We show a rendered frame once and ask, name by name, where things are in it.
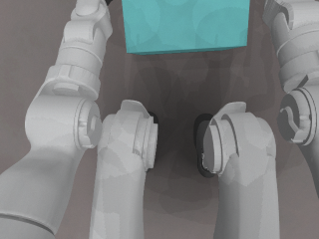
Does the carton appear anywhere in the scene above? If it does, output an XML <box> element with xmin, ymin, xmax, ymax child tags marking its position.
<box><xmin>122</xmin><ymin>0</ymin><xmax>250</xmax><ymax>56</ymax></box>

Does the right robot forearm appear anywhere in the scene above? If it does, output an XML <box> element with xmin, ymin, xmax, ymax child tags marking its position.
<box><xmin>262</xmin><ymin>0</ymin><xmax>319</xmax><ymax>93</ymax></box>

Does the robot right thigh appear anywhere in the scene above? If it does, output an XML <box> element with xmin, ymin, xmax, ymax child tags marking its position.
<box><xmin>204</xmin><ymin>113</ymin><xmax>280</xmax><ymax>239</ymax></box>

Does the robot right shin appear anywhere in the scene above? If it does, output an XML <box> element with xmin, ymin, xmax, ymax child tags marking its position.
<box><xmin>201</xmin><ymin>102</ymin><xmax>276</xmax><ymax>173</ymax></box>

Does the left robot forearm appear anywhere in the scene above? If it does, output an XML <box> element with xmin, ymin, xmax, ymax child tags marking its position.
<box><xmin>25</xmin><ymin>0</ymin><xmax>113</xmax><ymax>139</ymax></box>

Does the robot left upper arm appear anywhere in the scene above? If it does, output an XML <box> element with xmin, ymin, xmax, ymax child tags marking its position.
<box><xmin>0</xmin><ymin>95</ymin><xmax>103</xmax><ymax>239</ymax></box>

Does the robot right upper arm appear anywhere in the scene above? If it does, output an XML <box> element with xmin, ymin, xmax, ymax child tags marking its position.
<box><xmin>277</xmin><ymin>85</ymin><xmax>319</xmax><ymax>199</ymax></box>

